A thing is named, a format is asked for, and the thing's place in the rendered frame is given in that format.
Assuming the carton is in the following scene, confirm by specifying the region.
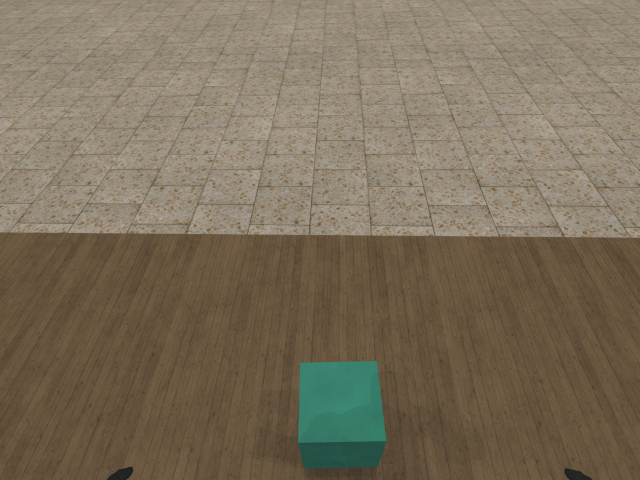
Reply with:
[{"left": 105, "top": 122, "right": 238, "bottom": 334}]
[{"left": 298, "top": 361, "right": 386, "bottom": 468}]

